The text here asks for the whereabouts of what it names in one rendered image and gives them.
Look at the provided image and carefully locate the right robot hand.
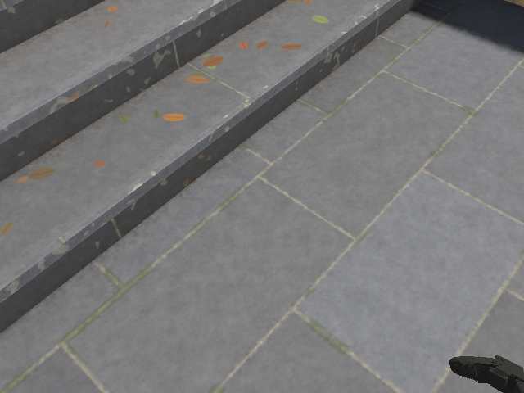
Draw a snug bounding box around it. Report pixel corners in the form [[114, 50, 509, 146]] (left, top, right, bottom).
[[449, 355, 524, 393]]

